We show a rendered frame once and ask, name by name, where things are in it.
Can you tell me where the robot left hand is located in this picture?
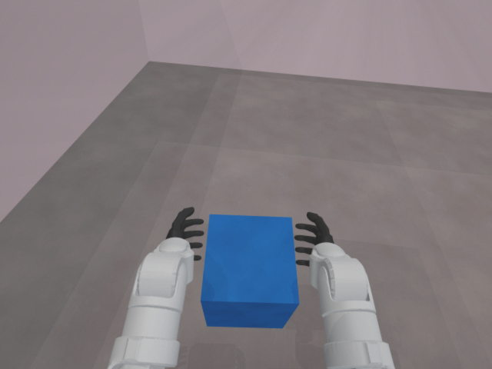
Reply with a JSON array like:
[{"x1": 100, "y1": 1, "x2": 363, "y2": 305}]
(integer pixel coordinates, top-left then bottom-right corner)
[{"x1": 165, "y1": 207, "x2": 204, "y2": 261}]

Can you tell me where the left robot forearm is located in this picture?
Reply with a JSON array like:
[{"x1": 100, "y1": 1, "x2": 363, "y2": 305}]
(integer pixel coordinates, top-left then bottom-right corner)
[{"x1": 107, "y1": 238, "x2": 194, "y2": 369}]

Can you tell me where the carton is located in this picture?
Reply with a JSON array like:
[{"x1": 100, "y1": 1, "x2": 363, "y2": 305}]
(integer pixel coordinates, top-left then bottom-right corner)
[{"x1": 201, "y1": 214, "x2": 299, "y2": 328}]

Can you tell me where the right robot forearm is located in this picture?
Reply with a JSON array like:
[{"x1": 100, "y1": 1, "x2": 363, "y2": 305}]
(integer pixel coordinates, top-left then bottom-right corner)
[{"x1": 309, "y1": 242, "x2": 395, "y2": 369}]

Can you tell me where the robot right hand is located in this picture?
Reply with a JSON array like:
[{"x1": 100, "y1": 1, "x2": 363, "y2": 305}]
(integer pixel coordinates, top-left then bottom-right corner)
[{"x1": 294, "y1": 212, "x2": 334, "y2": 267}]

